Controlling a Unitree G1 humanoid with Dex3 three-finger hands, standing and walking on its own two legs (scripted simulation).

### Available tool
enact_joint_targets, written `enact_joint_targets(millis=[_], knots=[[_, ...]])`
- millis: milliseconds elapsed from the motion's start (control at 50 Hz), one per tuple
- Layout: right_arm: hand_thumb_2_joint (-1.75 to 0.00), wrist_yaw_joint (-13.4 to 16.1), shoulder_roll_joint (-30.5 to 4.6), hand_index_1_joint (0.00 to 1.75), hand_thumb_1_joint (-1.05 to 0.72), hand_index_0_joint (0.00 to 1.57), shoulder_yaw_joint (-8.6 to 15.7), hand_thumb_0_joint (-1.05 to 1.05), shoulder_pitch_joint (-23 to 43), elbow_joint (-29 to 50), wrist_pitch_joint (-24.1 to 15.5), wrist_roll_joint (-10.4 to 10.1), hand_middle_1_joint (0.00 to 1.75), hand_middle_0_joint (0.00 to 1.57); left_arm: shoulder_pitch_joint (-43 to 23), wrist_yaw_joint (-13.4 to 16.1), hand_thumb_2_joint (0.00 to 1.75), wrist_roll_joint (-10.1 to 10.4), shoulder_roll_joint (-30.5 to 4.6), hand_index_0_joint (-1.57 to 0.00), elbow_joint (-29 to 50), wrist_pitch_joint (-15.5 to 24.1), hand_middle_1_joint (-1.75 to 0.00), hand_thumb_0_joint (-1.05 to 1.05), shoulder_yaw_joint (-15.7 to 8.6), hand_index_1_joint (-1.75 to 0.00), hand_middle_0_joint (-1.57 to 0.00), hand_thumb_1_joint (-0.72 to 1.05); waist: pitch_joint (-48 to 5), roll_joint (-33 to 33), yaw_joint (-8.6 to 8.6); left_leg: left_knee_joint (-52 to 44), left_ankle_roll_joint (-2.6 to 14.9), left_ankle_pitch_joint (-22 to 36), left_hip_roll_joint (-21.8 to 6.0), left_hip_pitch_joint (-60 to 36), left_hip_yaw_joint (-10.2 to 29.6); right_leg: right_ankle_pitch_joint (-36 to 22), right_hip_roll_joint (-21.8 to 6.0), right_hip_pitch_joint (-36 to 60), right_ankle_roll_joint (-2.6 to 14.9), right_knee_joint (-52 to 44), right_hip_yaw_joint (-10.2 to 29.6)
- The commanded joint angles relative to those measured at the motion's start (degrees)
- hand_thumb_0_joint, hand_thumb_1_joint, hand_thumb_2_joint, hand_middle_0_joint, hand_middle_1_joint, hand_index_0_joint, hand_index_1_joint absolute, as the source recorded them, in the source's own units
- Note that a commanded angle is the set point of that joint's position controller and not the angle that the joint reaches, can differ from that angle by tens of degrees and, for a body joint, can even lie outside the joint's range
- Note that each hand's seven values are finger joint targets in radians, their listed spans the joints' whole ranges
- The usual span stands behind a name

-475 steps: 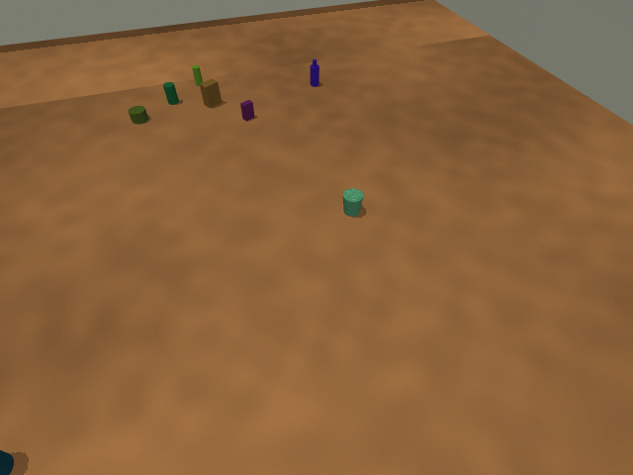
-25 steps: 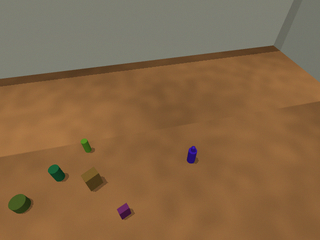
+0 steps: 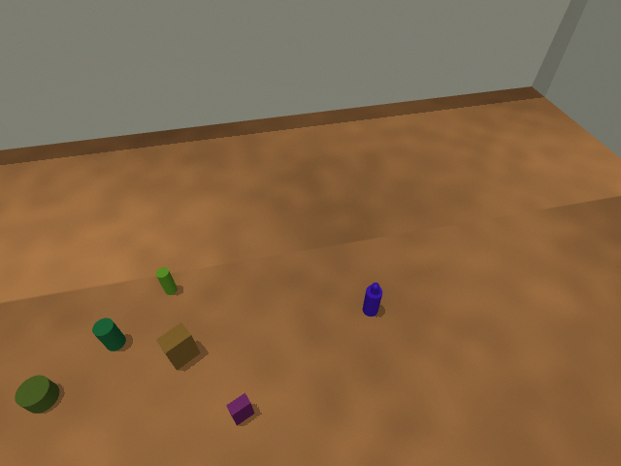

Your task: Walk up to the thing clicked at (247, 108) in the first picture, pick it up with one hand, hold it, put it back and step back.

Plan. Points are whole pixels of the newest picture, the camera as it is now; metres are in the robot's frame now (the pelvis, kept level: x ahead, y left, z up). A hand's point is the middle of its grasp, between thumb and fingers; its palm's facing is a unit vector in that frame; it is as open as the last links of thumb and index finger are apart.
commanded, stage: stand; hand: left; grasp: from above
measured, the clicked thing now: (240, 409) +0.43 +0.22 -0.73
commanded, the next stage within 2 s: rise first in 0.76 s
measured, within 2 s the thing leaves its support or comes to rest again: neither
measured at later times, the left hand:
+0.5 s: hand out of the picture +0.07 +0.26 -0.16, palm faces -0.03 -0.94 -0.35, open 7.4 cm
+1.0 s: hand out of the picture +0.12 +0.25 -0.16, palm faces +0.04 -0.94 -0.33, open 7.8 cm
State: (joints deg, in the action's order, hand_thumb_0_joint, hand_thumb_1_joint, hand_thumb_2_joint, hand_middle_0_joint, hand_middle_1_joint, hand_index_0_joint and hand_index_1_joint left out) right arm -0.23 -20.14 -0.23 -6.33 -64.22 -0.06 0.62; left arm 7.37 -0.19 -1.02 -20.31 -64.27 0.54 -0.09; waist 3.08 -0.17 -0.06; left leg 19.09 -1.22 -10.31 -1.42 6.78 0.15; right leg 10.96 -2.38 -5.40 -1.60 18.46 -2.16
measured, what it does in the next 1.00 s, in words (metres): stands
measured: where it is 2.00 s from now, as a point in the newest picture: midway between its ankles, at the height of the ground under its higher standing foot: outside the picture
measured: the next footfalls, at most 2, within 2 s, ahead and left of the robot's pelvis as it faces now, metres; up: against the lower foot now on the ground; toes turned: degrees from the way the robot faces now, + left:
none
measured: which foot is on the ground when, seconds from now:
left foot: down 0.00-1.00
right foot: down 0.00-1.00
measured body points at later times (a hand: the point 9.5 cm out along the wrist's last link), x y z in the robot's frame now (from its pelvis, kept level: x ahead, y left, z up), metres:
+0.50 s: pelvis +0.00 +0.00 +0.00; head +0.02 +0.00 +0.45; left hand +0.07 +0.30 -0.13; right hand +0.08 -0.30 -0.13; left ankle +0.00 +0.13 -0.75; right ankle -0.01 -0.14 -0.75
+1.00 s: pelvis -0.01 +0.00 -0.01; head +0.04 +0.00 +0.44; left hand +0.11 +0.30 -0.14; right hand +0.09 -0.28 -0.13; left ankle +0.00 +0.13 -0.75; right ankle -0.01 -0.14 -0.75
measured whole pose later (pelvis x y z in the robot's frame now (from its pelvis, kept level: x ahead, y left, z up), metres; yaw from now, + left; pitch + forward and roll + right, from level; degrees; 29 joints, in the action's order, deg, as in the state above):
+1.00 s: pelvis -0.01 +0.00 -0.01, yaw +0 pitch +2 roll +0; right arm 2.0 -17.8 -0.1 -9.5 -51.6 -1.6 -2.3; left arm 1.1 0.8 -0.3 -18.9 -61.5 1.5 -4.3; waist 3.8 -0.5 -0.4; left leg 26.6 -1.1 -12.9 -1.4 15.6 0.4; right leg 13.8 -2.5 -14.3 -1.4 26.3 -2.1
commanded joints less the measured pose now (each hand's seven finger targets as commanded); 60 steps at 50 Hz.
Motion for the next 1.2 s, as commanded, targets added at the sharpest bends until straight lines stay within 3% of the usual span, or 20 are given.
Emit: enact_joint_targets(millis=[0, 160, 260, 500, 820, 840, 860, 880, 900, 920, 960, 1000, 1040, 1060, 1100, 1140, 1180], knots=[[-0.9, 0.62, -12.36, 0.3, -0.9, 0.2, 2.3, 0.0, 2.28, 2.95, -1.46, -0.09, 0.3, 0.2, -1.92, 0.61, 0.9, 0.37, -12.19, -0.2, 3.07, 0.93, -0.3, 0.0, -2.37, -0.3, -0.2, 0.9, -4.15, 1.11, 0.27, -2.93, 1.83, 9.1, -6.26, -0.1, 4.59, -7.26, -5.91, 0.48, 2.14, -2.85, 4.18], [-0.9, 0.65, -12.46, 0.3, -0.9, 0.2, 2.44, 0.0, 2.18, 3.17, -1.45, -0.13, 0.3, 0.2, -1.47, 0.64, 0.9, 0.31, -12.32, -0.2, 3.18, 1.06, -0.3, 0.0, -2.42, -0.3, -0.2, 0.9, -5.04, 0.66, 0.25, -2.57, 2.03, 10.46, -6.21, -0.88, 4.36, -8.99, -6.08, 0.95, 2.18, -2.75, 4.25], [-0.9, 0.58, -12.15, 0.3, -0.9, 0.2, 2.32, 0.0, 2.18, 3.06, -1.3, -0.17, 0.3, 0.2, -1.57, 0.65, 0.9, 0.26, -12.31, -0.2, 2.97, 0.93, -0.3, 0.0, -2.44, -0.3, -0.2, 0.9, -3.3, 0.31, 0.21, -3.35, 1.86, 7.16, -6.04, 0.06, 4.62, -6.13, -5.8, -0.08, 2.11, -3.26, 4.12], [-0.9, 0.65, -12.08, 0.3, -0.9, 0.2, 2.28, 0.0, 1.69, 3.46, -1.56, -0.16, 0.3, 0.2, -1.81, 0.64, 0.9, 0.34, -12.51, -0.2, 3.29, 1.03, -0.3, 0.0, -2.66, -0.3, -0.2, 0.9, -5.43, 0.18, 0.1, -2.5, 2.03, 11.9, -6.34, -1.28, 4.31, -10.47, -6.11, 1.59, 2.15, -2.03, 4.11], [-0.9, 0.6, -12.42, 0.3, -0.9, 0.2, 2.31, 0.0, 1.66, 3.33, -1.4, -0.14, 0.3, 0.2, -1.39, 0.55, 0.9, 0.26, -12.09, -0.2, 3.14, 0.94, -0.3, 0.0, -2.42, -0.3, -0.2, 0.9, -3.57, 0.5, 0.23, -3.1, 2.08, 7.9, -6.03, -0.3, 4.23, -7.12, -5.9, 0.37, 2.14, -3.17, 4.3], [-0.89, 0.6, -12.35, 0.3, -0.86, 0.2, 2.42, 0.0, 2.0, 3.54, -1.43, -0.08, 0.3, 0.2, -1.54, 0.63, 0.86, 0.22, -12.53, -0.18, 3.25, 0.98, -0.38, 0.0, -2.59, -0.38, -0.19, 0.85, -4.41, 0.21, 0.26, -2.72, 2.07, 9.0, -6.21, -1.14, 4.31, -7.65, -5.95, 0.51, 2.18, -2.84, 4.22], [-0.93, 1.8, -2.76, 0.3, -0.94, 0.2, 0.03, 0.0, 1.56, 19.94, -4.13, -3.98, 0.3, 0.2, -21.64, 1.48, 0.94, 3.35, -3.37, -0.19, 23.35, 6.5, -0.46, 0.0, -2.8, -0.46, -0.24, 0.77, -0.63, 0.88, -6.71, 1.02, 1.53, 0.38, 1.65, 4.66, -3.13, -4.22, 1.82, -12.94, 1.54, 1.2, 0.62], [-0.92, 2.47, -4.1, 0.3, -0.97, 0.2, 0.27, 0.0, -1.46, 16.28, -3.9, -4.04, 0.3, 0.2, -28.35, 1.95, 0.93, 3.31, -5.55, -0.19, 20.5, 6.06, -0.53, 0.0, -3.43, -0.54, -0.23, 0.69, -2.91, -0.12, -5.17, 1.67, 1.71, -0.53, 1.92, 4.39, -2.83, -2.96, 1.48, -10.23, 1.43, 1.63, -0.06], [-0.92, 2.82, -5.7, 0.3, -0.97, 0.2, 1.03, 0.0, -3.61, 15.53, -3.29, -3.77, 0.3, 0.2, -19.01, 2.34, 0.94, 2.28, -8.77, -0.17, 10.31, 3.59, -0.58, 0.0, -6.15, -0.62, -0.21, 0.61, -1.9, -2.9, -4.41, 2.77, 1.94, -2.07, 2.25, 6.21, -2.95, -0.44, 1.77, -10.86, 1.61, 1.82, -0.49], [-0.91, 2.79, -6.08, 0.3, -0.94, 0.2, 1.8, 0.0, -4.03, 16.78, -2.77, -3.86, 0.3, 0.2, -14.45, 1.73, 0.92, 1.75, -9.88, -0.17, 6.31, 2.61, -0.65, 0.0, -7.36, -0.67, -0.2, 0.53, -1.65, -3.86, -2.44, 4.87, 1.81, -0.68, 1.79, 8.55, -2.92, -0.53, 2.27, -11.67, 1.78, 3.71, -0.98], [-0.9, 3.56, -6.22, 0.3, -0.9, 0.2, 3.57, 0.0, -5.9, 18.55, -3.08, -3.08, 0.3, 0.2, -19.03, 1.34, 0.85, -0.33, -15.36, -0.2, 9.56, 2.96, -0.76, 0.0, -10.36, -0.75, -0.19, 0.37, -10.07, -0.48, -1.59, 8.02, 1.59, 2.77, 1.82, 8.39, -2.64, -4.4, 2.03, -11.42, 1.89, 7.67, -0.45], [-0.9, 2.98, -5.43, 0.3, -0.93, 0.2, 4.61, 0.0, -7.83, 20.33, -3.44, -2.05, 0.3, 0.2, -10.89, 0.14, 0.83, -3.38, -13.23, -0.21, 3.69, 1.57, -0.85, 0.0, -11.07, -0.82, -0.18, 0.25, -13.59, -0.92, -1.22, 12.22, 1.53, 5.17, 2.32, 11.96, -2.29, -7.27, 1.72, -12.4, 1.89, 11.77, -0.16], [-0.9, 2.29, -4.97, 0.3, -0.92, 0.2, 5.53, 0.0, -7.99, 22.84, -3.73, -1.48, 0.3, 0.2, -4.88, -0.32, 0.84, -6.02, -13.79, -0.2, 5.12, 0.07, -0.89, 0.0, -13.58, -0.87, -0.18, 0.09, -17.49, 2.62, 2.14, 14.49, 0.94, 7.33, 2.85, 13.51, -2.4, -7.69, 1.78, -11.41, 2.36, 14.14, -0.09], [-0.9, 2.14, -4.76, 0.3, -0.91, 0.2, 5.79, 0.0, -7.78, 24.77, -3.74, -1.61, 0.3, 0.2, -4.55, -0.06, 0.84, -6.63, -13.29, -0.2, 8.04, -0.84, -0.89, 0.0, -13.56, -0.87, -0.19, 0.01, -19.38, 4.01, 2.53, 14.02, 0.64, 7.56, 2.82, 12.59, -2.5, -7.4, 1.89, -10.71, 2.56, 14.13, 0.11], [-0.9, 1.79, -3.87, 0.3, -0.9, 0.2, 5.53, 0.0, -6.88, 27.06, -3.76, -1.8, 0.3, 0.2, -4.74, 0.78, 0.83, -7.31, -8.29, -0.2, 9.75, -3.71, -0.92, 0.0, -10.62, -0.9, -0.19, -0.15, -16.58, 4.16, 1.73, 13.96, 0.19, 6.36, 2.43, 14.66, -2.32, -5.3, 2.36, -13.49, 2.6, 14.34, -0.27], [-0.89, 1.45, -4.1, 0.3, -0.88, 0.2, 5.5, 0.0, -4.92, 29.77, -3.88, -2.13, 0.3, 0.2, -8.53, 1.61, 0.84, -8.52, -9.71, -0.21, 13.28, -6.5, -0.88, 0.0, -10.96, -0.89, -0.21, -0.31, -14.94, 3.12, 0.88, 15.47, 0.32, 4.33, 1.93, 17.01, -1.69, -2.71, 2.57, -16.33, 2.56, 15.05, -0.85], [-0.89, 1.07, -3.68, 0.3, -0.88, 0.2, 5.48, 0.0, -4.73, 31.34, -4.16, -2.23, 0.3, 0.2, -7.65, 2.5, 0.85, -8.81, -9.43, -0.22, 14.83, -8.67, -0.87, 0.0, -10.9, -0.89, -0.24, -0.41, -14.26, 1.06, 0.53, 17.11, 0.64, 0.98, 1.84, 19.61, -1.83, 0.57, 2.62, -18.74, 2.35, 16.27, -0.78]])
